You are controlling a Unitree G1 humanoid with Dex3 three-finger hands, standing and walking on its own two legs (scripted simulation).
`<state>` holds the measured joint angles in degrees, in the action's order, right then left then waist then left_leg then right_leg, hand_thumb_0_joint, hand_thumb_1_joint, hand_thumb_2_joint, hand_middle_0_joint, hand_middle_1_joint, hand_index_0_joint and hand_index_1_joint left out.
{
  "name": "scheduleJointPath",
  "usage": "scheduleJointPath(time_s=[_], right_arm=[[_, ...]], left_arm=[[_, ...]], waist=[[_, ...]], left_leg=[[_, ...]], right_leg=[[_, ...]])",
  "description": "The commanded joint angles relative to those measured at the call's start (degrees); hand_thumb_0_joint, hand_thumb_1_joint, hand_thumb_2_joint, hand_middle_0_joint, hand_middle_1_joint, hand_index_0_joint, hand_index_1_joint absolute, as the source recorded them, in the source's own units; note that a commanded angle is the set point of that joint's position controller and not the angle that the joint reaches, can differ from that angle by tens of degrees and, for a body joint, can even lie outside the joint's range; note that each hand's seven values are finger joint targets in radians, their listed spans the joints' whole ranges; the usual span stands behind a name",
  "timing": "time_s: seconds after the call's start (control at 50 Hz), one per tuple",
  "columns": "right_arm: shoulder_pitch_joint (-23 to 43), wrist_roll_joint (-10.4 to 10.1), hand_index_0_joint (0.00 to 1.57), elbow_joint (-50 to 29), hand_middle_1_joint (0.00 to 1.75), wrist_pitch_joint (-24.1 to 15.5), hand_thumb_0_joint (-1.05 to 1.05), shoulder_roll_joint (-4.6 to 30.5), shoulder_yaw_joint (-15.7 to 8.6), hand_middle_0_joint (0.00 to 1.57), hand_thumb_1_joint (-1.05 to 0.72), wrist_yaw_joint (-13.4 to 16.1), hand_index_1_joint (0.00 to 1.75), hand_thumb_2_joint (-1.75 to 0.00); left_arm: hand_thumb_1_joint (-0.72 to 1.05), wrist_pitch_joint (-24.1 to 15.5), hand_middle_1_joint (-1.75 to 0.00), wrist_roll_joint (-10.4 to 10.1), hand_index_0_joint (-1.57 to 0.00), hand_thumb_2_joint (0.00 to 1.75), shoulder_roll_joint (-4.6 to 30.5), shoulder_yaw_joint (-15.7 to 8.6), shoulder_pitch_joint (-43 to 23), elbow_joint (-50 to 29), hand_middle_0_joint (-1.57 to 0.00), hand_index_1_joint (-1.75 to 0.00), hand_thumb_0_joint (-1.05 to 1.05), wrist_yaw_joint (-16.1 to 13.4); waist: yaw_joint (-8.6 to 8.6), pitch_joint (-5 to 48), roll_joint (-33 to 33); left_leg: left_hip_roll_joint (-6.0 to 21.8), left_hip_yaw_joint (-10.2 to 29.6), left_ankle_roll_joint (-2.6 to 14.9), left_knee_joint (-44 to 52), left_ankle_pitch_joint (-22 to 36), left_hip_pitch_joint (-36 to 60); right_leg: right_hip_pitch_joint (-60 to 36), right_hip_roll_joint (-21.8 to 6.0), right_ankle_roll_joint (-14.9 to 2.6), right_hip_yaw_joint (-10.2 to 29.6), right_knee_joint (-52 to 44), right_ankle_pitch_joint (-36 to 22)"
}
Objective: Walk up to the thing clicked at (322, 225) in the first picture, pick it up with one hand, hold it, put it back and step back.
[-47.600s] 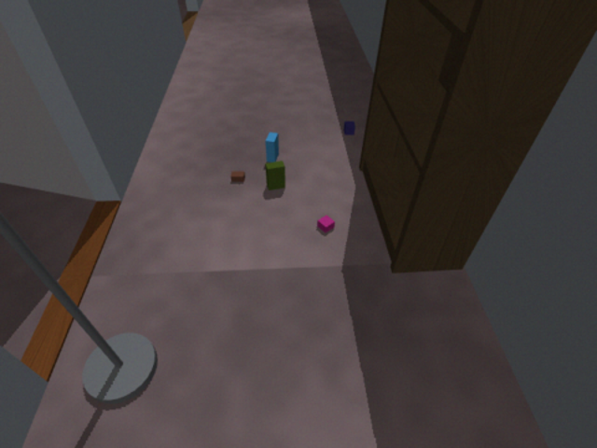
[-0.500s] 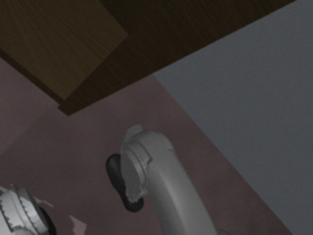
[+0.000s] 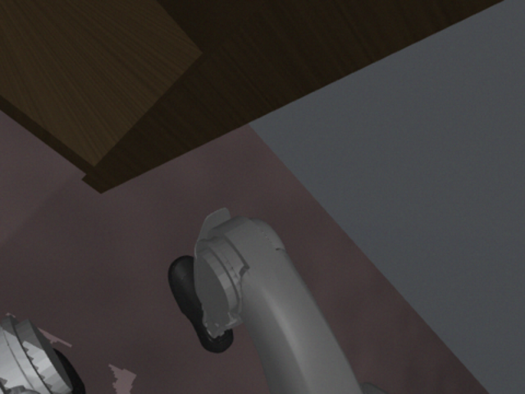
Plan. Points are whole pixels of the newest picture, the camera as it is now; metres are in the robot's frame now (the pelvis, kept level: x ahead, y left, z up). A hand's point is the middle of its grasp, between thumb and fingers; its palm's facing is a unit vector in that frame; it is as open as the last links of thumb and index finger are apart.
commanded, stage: open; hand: left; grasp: from above
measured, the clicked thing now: out of the picture +0.43 +0.40 -0.31
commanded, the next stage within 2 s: withdraw in 0.70 s
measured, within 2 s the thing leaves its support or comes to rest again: neither
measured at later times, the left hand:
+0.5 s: hand out of the picture +0.44 +0.38 -0.27, palm faces -0.05 -0.44 -0.89, open 11.2 cm
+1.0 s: hand out of the picture +0.44 +0.38 -0.26, palm faces -0.02 -0.44 -0.90, open 12.3 cm
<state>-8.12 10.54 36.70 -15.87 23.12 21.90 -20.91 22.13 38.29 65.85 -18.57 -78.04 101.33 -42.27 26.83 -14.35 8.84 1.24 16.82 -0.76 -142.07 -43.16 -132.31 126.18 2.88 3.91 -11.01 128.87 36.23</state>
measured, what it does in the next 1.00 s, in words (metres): stands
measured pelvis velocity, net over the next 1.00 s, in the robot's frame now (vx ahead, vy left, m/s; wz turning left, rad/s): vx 0.00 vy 0.00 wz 0.00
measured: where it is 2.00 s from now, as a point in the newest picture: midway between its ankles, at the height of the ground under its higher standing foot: (148, 366)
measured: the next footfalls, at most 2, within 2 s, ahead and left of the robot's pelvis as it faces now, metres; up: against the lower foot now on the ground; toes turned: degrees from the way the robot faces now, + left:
none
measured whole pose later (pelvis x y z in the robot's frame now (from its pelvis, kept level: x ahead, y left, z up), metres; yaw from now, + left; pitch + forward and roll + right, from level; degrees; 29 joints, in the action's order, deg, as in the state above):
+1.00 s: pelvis +0.00 +0.00 +0.00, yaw +0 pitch +32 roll -17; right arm -8.5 10.0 36.2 -16.4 23.3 21.7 -20.4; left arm 22.7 39.4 65.7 -19.3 -77.8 97.6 -40.6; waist 26.0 -14.2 9.0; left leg 1.4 16.7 -0.9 -141.3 -43.2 -131.9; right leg 125.9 2.8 3.7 -11.1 128.2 36.2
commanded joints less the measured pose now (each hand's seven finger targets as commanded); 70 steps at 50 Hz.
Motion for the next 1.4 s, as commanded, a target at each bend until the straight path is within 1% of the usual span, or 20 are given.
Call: scheduleJointPath(time_s=[0.0,0.22,0.32,0.42,0.46,0.5,0.78,0.9,0.94,0.96,1.02,1.08,1.1,1.12,1.14,1.16,1.18,1.22,1.26,1.38], right_arm=[[-14.32,-0.11,0.2,3.31,0.3,0.15,0.0,19.8,-4.65,0.2,-0.89,-0.28,0.3,-0.9],[-14.76,-0.36,0.2,4.21,0.3,0.05,0.0,20.35,-5.0,0.2,-0.89,0.17,0.3,-0.9],[-15.04,-0.34,0.2,3.61,0.3,-0.04,0.0,20.39,-4.82,0.2,-0.89,-0.02,0.3,-0.9],[-14.6,-0.27,0.2,3.65,0.3,-0.36,0.0,20.62,-5.1,0.2,-0.89,0.29,0.3,-0.9],[-14.57,-0.32,0.2,3.03,0.3,-0.16,0.0,19.91,-4.66,0.2,-0.88,-0.08,0.3,-0.89],[-14.68,-0.18,0.2,3.48,0.3,-0.15,0.0,20.38,-4.87,0.2,-0.89,0.16,0.3,-0.9],[-14.17,-0.5,0.2,3.81,0.3,-0.58,0.0,20.29,-5.06,0.2,-0.89,-0.04,0.3,-0.89],[-13.7,-0.39,0.2,2.15,0.3,-0.61,0.0,20.68,-5.22,0.2,-0.89,0.4,0.3,-0.9],[-14.11,-0.72,0.2,2.71,0.3,-0.4,0.0,20.44,-5.87,0.2,-0.9,0.6,0.3,-0.9],[-13.98,-1.34,0.2,1.86,0.3,-0.21,0.0,20.41,-6.67,0.2,-0.89,0.8,0.3,-0.9],[-15.46,-2.4,0.2,2.97,0.3,0.33,0.0,18.97,-8.6,0.2,-0.9,1.41,0.3,-0.9],[-17.2,-3.77,0.2,4.6,0.3,0.93,0.0,15.53,-10.96,0.2,-0.9,1.85,0.3,-0.9],[-17.52,-4.46,0.2,4.36,0.3,1.31,0.0,14.78,-12.11,0.2,-0.89,1.69,0.3,-0.9],[-17.12,-5.0,0.2,4.34,0.3,1.74,0.0,14.0,-13.28,0.2,-0.9,1.74,0.3,-0.9],[-17.26,-5.35,0.2,4.36,0.3,2.26,0.0,13.17,-14.06,0.2,-0.89,1.57,0.3,-0.9],[-17.93,-5.66,0.2,5.75,0.3,2.86,0.0,13.24,-15.29,0.2,-0.9,1.52,0.3,-0.9],[-18.42,-5.75,0.2,5.88,0.3,3.36,0.0,13.28,-15.84,0.2,-0.9,1.59,0.3,-0.9],[-19.52,-5.67,0.2,5.94,0.3,4.63,0.0,13.56,-16.93,0.2,-0.89,2.47,0.3,-0.9],[-19.07,-6.3,0.2,5.68,0.3,5.77,0.0,12.6,-18.45,0.2,-0.89,3.0,0.3,-0.9],[-18.05,-6.49,0.2,4.11,0.3,9.52,0.0,10.98,-19.06,0.2,-0.89,6.94,0.3,-0.89]], left_arm=[[0.12,-0.15,-0.49,0.55,-0.62,0.46,9.72,2.67,-11.84,-6.71,-0.62,-0.49,0.0,-1.81],[-0.02,0.03,-0.57,0.8,-0.5,0.57,10.51,2.93,-11.41,-6.19,-0.51,-0.58,0.0,-1.43],[-0.07,-0.02,-0.62,0.52,-0.45,0.62,9.9,2.54,-11.39,-6.52,-0.45,-0.63,0.0,-1.9],[-0.09,-0.21,-0.63,0.51,-0.42,0.65,11.52,2.16,-11.21,-7.12,-0.43,-0.64,0.0,-1.62],[-0.09,0.05,-0.65,0.48,-0.42,0.64,9.79,2.61,-11.61,-7.6,-0.42,-0.66,0.0,-1.72],[-0.11,0.0,-0.66,0.38,-0.4,0.65,9.9,2.8,-10.96,-6.47,-0.41,-0.67,0.0,-1.75],[-0.17,-0.29,-0.71,0.23,-0.34,0.71,10.96,2.19,-11.48,-7.62,-0.35,-0.72,0.0,-1.62],[-0.26,-0.43,-0.79,1.85,-0.29,0.78,13.56,2.13,-13.06,-10.69,-0.28,-0.78,0.0,-1.34],[-0.28,-0.31,-0.79,3.77,-0.28,0.79,15.34,1.75,-15.02,-14.16,-0.27,-0.78,0.0,-0.65],[-0.28,0.01,-0.79,4.7,-0.28,0.79,16.14,1.42,-16.87,-18.72,-0.27,-0.78,0.0,0.14],[-0.32,1.56,-0.82,7.87,-0.24,0.82,14.76,2.38,-13.94,-22.58,-0.24,-0.81,0.0,3.97],[-0.36,3.18,-0.85,9.36,-0.22,0.84,10.12,4.02,-7.28,-25.86,-0.21,-0.84,0.0,9.75],[-0.36,3.23,-0.85,10.07,-0.22,0.85,9.22,3.66,-8.17,-32.36,-0.21,-0.84,0.0,11.53],[-0.36,3.66,-0.85,9.83,-0.23,0.84,4.85,5.29,-5.81,-30.55,-0.22,-0.84,0.0,13.29],[-0.36,3.5,-0.86,10.33,-0.23,0.84,0.2,7.39,-5.13,-32.56,-0.22,-0.85,0.0,15.46],[-0.37,3.88,-0.87,10.34,-0.22,0.85,-4.29,9.1,0.58,-27.32,-0.21,-0.86,0.0,17.36],[-0.36,3.57,-0.87,10.72,-0.22,0.84,-7.02,10.9,1.96,-27.65,-0.21,-0.86,0.0,19.15],[-0.37,1.69,-0.9,11.01,-0.2,0.87,-6.08,10.53,0.21,-32.79,-0.19,-0.89,0.0,21.75],[-0.4,-0.12,-0.94,12.24,-0.17,0.89,-9.97,13.69,-1.82,-36.55,-0.16,-0.93,0.0,25.34],[-0.44,-7.75,-0.99,19.41,-0.14,0.94,-7.14,15.06,-6.47,-33.44,-0.12,-0.98,0.0,31.7]], waist=[[4.4,37.17,-35.84],[4.17,36.61,-35.6],[4.4,37.64,-36.25],[4.02,37.38,-35.62],[3.89,37.64,-36.4],[4.52,37.14,-36.24],[3.85,36.38,-35.73],[2.97,39.94,-38.45],[2.11,43.14,-41.0],[1.17,45.19,-43.43],[-1.43,49.8,-46.59],[-5.34,53.06,-45.97],[-6.78,58.41,-48.41],[-7.57,57.6,-47.27],[-6.75,56.12,-46.43],[-7.11,52.09,-42.83],[-6.76,49.99,-39.31],[-6.98,50.96,-35.62],[-7.12,53.03,-33.94],[-6.28,48.1,-26.53]], left_leg=[[2.89,-5.09,0.02,15.28,17.85,29.25],[2.91,-5.18,0.13,15.73,16.19,28.44],[3.13,-4.74,-0.21,15.8,18.72,30.53],[2.84,-5.67,0.26,15.53,16.49,28.17],[3.13,-4.96,-0.23,15.59,19.22,30.59],[3.08,-4.93,-0.14,15.91,17.94,29.85],[2.78,-5.19,0.14,15.67,16.62,28.94],[3.02,-5.96,-0.06,15.7,19.98,31.16],[3.03,-6.17,-0.3,16.38,20.73,32.53],[3.09,-6.21,-0.64,16.85,21.99,35.01],[2.89,-7.19,-0.74,16.97,24.72,36.95],[2.16,-8.7,-0.51,17.19,25.42,35.12],[1.95,-8.41,-0.94,17.5,28.58,38.63],[2.01,-8.3,-0.89,17.79,28.2,38.31],[1.65,-8.43,-0.84,17.86,28.15,36.69],[1.52,-8.4,-0.8,18.23,26.89,34.42],[1.23,-8.7,-0.37,18.26,25.38,31.65],[0.62,-9.5,0.49,19.85,22.32,29.48],[0.23,-9.91,0.66,21.95,19.3,31.17],[-1.0,-11.43,1.19,23.12,12.43,29.3]], right_leg=[[-24.26,1.84,-4.33,-5.79,-9.15,-17.81],[-24.12,2.23,-4.32,-5.89,-9.77,-16.43],[-24.68,2.08,-4.52,-6.08,-9.26,-18.4],[-26.01,2.32,-4.24,-5.58,-10.21,-16.91],[-24.28,1.91,-4.57,-5.94,-9.21,-18.24],[-24.69,2.17,-4.48,-5.94,-9.45,-17.8],[-23.97,1.81,-4.37,-5.62,-9.61,-16.82],[-26.3,2.03,-4.53,-5.19,-9.72,-19.02],[-26.63,2.0,-4.73,-5.12,-9.78,-19.09],[-25.96,1.8,-5.05,-5.07,-9.43,-19.1],[-25.86,2.02,-5.16,-4.43,-9.56,-20.12],[-26.42,2.29,-5.38,-3.18,-9.27,-20.5],[-25.12,2.08,-5.77,-3.21,-8.32,-21.27],[-22.44,2.32,-6.03,-3.01,-7.96,-20.09],[-21.23,2.19,-6.01,-2.72,-7.69,-20.08],[-18.44,2.36,-6.1,-2.93,-7.37,-18.47],[-18.04,2.5,-5.96,-2.81,-7.9,-17.8],[-20.61,2.22,-6.15,-1.78,-9.82,-16.34],[-20.55,1.96,-6.31,-1.03,-10.94,-13.85],[-18.91,0.93,-6.64,0.91,-13.93,-6.75]])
